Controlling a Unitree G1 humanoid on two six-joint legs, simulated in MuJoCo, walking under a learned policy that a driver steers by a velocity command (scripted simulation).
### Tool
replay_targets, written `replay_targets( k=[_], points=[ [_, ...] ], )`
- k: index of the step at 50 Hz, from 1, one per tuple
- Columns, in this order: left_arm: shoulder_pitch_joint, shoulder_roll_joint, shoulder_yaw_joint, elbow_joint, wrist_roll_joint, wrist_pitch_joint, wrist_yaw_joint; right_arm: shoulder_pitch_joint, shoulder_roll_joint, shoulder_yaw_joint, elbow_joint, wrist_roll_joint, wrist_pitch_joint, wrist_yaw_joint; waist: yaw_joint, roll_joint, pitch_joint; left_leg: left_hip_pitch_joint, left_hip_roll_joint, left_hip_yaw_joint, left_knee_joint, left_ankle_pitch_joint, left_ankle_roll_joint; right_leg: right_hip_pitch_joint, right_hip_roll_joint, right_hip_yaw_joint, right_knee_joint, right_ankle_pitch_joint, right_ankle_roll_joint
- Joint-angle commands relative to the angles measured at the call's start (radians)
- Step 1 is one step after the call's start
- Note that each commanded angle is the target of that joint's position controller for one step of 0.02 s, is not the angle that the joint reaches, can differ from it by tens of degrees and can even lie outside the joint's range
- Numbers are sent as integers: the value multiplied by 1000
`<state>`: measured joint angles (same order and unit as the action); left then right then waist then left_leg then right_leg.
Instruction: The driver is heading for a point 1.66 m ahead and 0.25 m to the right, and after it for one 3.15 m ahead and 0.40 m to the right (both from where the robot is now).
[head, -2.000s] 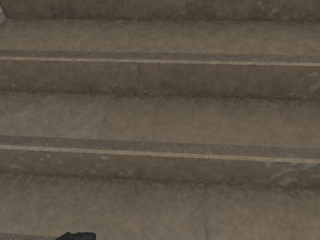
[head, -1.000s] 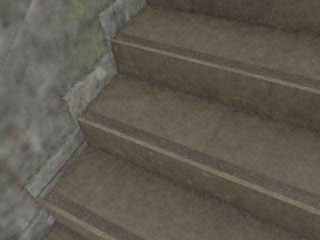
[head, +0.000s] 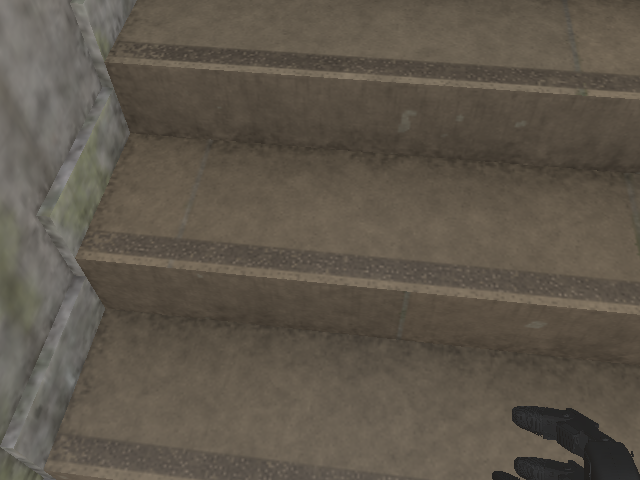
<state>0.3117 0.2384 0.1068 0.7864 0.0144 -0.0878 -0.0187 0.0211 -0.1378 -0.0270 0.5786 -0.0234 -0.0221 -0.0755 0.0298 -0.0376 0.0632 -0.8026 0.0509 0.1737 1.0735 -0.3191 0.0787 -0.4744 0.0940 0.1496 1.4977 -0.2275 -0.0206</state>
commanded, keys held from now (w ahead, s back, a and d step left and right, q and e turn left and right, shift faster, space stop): e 0.30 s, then no key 0.70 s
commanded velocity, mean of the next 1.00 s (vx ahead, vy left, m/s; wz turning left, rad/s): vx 0.04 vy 0.00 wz -0.31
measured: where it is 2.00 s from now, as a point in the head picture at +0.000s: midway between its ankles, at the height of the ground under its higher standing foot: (512, 400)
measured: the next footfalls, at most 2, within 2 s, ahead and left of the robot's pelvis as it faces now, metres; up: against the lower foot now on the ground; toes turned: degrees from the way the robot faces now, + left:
right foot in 0.40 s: +0.16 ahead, -0.16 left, +0.00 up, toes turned -19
left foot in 0.70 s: +0.16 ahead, +0.05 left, +0.00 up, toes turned -14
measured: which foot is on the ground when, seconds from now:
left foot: down 0.00-0.40, up 0.42-0.68, down 0.70-1.00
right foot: up 0.00-0.38, down 0.40-1.00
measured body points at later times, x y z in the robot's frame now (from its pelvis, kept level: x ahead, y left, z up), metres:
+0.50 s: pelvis +0.11 -0.04 +0.08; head +0.11 -0.06 +0.53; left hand +0.30 +0.15 -0.02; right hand +0.16 -0.32 -0.05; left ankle +0.09 +0.10 -0.56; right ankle +0.12 -0.15 -0.64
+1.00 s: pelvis +0.13 -0.02 +0.10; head +0.14 +0.00 +0.55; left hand +0.24 +0.18 -0.05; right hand +0.12 -0.24 -0.04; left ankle +0.12 +0.06 -0.64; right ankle +0.13 -0.15 -0.64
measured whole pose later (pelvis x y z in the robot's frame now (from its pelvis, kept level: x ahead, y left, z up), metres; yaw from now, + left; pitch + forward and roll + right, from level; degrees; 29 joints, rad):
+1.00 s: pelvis +0.13 -0.02 +0.10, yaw -17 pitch +0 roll +0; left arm 0.33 0.13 0.05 0.86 0.01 -0.01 0.03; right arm 0.33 -0.10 -0.03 0.86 -0.01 -0.04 -0.07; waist 0.00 -0.04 0.00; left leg -0.13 -0.05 0.06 0.40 -0.26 0.07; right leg -0.23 -0.02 -0.03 0.41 -0.16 0.01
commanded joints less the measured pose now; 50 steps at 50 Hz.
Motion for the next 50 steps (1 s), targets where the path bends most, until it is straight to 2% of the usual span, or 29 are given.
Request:
replay_targets(
  k=[1, 3, 4, 5, 7, 9, 10, 11, 12, 14, 17, 19, 20, 21, 22, 24, 27, 31, 32, 33, 34, 35, 36, 37, 38, 40, 47, 48, 50],
  points=[
    [-71, -97, -43, -181, 48, 37, 27, 143, 40, -6, 86, -22, -17, -34, -1, 66, -142, 376, 259, -571, -565, -119, 181, -389, -52, -32, 447, 13, -13],
    [-67, -134, -70, -210, 30, 77, 47, 145, 60, 6, 168, -21, -52, -11, 69, 54, -75, 284, 242, -392, -580, 13, 132, -423, -53, -7, 497, 45, -22],
    [-62, -134, -74, -240, 43, 78, 54, 147, -8, -13, 184, -20, -63, 14, 96, 75, -88, 327, 235, -333, -627, 97, 116, -456, -98, 12, 454, 51, -21],
    [-99, -109, -67, -247, 41, 80, 58, 175, -33, -22, 200, -23, -75, 24, 72, 80, -107, 384, 276, -303, -671, 206, 118, -496, -93, 17, 477, 52, -24],
    [-89, -36, -47, -244, 35, 90, 55, 129, -99, -35, 182, -6, -96, 34, 104, 19, -111, 366, 292, -212, -675, 382, 119, -443, -111, -5, 321, 111, -11],
    [-121, 4, -25, -226, 37, 102, 57, 123, -126, -37, 177, -15, -110, 37, 82, 17, -149, 400, 299, -118, -678, 498, 112, -372, -114, -58, 213, 178, -3],
    [-96, -9, -32, -210, 31, 103, 54, 108, -138, -37, 179, -27, -111, 39, 99, 57, -194, 419, 274, -45, -675, 537, 103, -296, -130, -113, 139, 155, -11],
    [-107, -12, -31, -206, 18, 106, 50, 86, -154, -43, 172, -26, -116, 43, 98, 93, -171, 397, 259, 20, -699, 499, 88, -238, -154, -137, 22, 177, -11],
    [-152, -26, -38, -227, 3, 109, 44, 58, -157, -44, 166, -13, -119, 35, 96, 120, -148, 361, 223, 85, -727, 441, 46, -142, -176, -157, -180, 186, -14],
    [-226, -22, -33, -238, -15, 112, 35, 92, -198, -62, 153, 2, -107, 40, 30, 204, -139, 416, 227, 105, -782, 315, 40, 12, -167, -223, -422, 82, -32],
    [-169, -28, -25, -226, 13, 104, 28, 227, -203, -73, 154, 12, -60, 19, -47, 209, -121, 609, 313, 25, -728, 112, 40, 50, -155, -271, -741, -87, -48],
    [-73, -12, -13, -180, 19, 75, 8, 324, -191, -83, 187, -10, -4, 20, -49, 25, -72, 580, 247, 75, -458, 100, -11, 191, -115, -193, -1101, -91, -54],
    [-69, 9, -13, -199, 19, 61, 0, 354, -145, -71, 170, -20, 16, 35, -47, -83, -108, 365, 191, 69, -210, -146, -65, 335, -209, -37, -1036, 207, -31],
    [-50, 85, -8, -242, 15, 70, 23, 257, -72, -39, 74, 7, 23, 36, 11, -312, -231, 223, 87, 30, -27, -247, -140, 368, -439, 290, -1138, 471, -172],
    [-33, 123, 15, -244, 11, 76, 47, 222, -75, -43, 66, -1, 26, 31, 48, -200, -288, 304, 61, -80, 223, -204, -164, 243, -493, 395, -1238, 334, -292],
    [-147, 44, -20, -243, 33, 79, 62, 162, -57, -39, 80, 17, 16, 35, -22, -56, -141, 295, 83, -173, 355, -42, -164, 84, -403, 158, -1221, 168, -278],
    [-157, -20, -53, -215, 16, 56, 55, 212, -93, -43, 93, 2, 28, 41, -64, -32, -111, 319, 34, -160, 273, -5, -121, 143, -296, 30, -1169, 318, -204],
    [-45, -13, -52, -161, 36, 63, 75, 214, -65, -19, 105, 34, 47, 30, -9, -149, -116, 416, -39, -135, -332, -295, -84, 380, -269, -18, -1141, 522, -171],
    [-18, -15, -49, -152, 38, 72, 84, 228, -78, -25, 119, 32, 46, 17, 8, -185, -108, 442, -38, -135, -444, -269, -82, 408, -286, 7, -1126, 562, -182],
    [-23, -29, -51, -146, 28, 68, 87, 272, -70, -24, 151, 27, 44, 6, -6, -160, -124, 518, -38, -118, -565, -116, -78, 399, -312, 12, -1096, 665, -182],
    [-26, -26, -47, -139, 5, 65, 86, 323, -65, -19, 181, 20, 35, 0, -33, -138, -140, 613, -39, -117, -710, 61, -67, 358, -285, 1, -1066, 629, -157],
    [-11, -53, -48, -123, -14, 61, 73, 344, -77, -20, 205, 4, 17, 1, -31, -49, -154, 691, 8, -186, -769, 256, -53, 297, -252, 0, -1038, 470, -103],
    [40, -97, -55, -113, -9, 56, 59, 304, -122, -21, 193, -11, -3, 4, 6, 119, -182, 779, 118, -307, -761, 498, -46, 187, -199, -40, -975, 112, -54],
    [62, -96, -53, -97, -13, 68, 46, 206, -63, -1, 163, -4, -6, 6, 34, 257, -146, 589, 162, -307, -726, 451, 20, 259, -178, -92, -1081, -67, -25],
    [35, -60, -47, -74, -9, 73, 49, 167, -18, 10, 147, 5, -12, 15, 19, 194, -92, 560, 120, -286, -752, 255, 10, 269, -182, -75, -1122, -29, -12],
    [-36, -29, -41, -67, -2, 68, 51, 226, -40, 0, 173, 9, -21, 17, -23, 122, -36, 567, 72, -266, -777, 148, -7, 253, -186, -79, -1123, 56, -17],
    [21, -59, -47, 13, -4, 67, 49, 334, -43, -9, 244, 11, -34, 15, -30, 63, -35, 625, 65, -268, -779, 205, 4, 254, -194, -87, -1151, 77, -22],
    [17, -53, -45, 18, 6, 69, 50, 338, -40, -11, 242, 10, -31, 6, -36, 52, -36, 631, 71, -276, -785, 211, 10, 247, -187, -108, -1135, 86, -20],
    [35, -78, -51, 34, -2, 76, 55, 320, -54, -17, 237, 3, -24, 7, -26, 46, -34, 613, 79, -287, -782, 222, 20, 237, -182, -117, -1112, 72, -26]
  ],
)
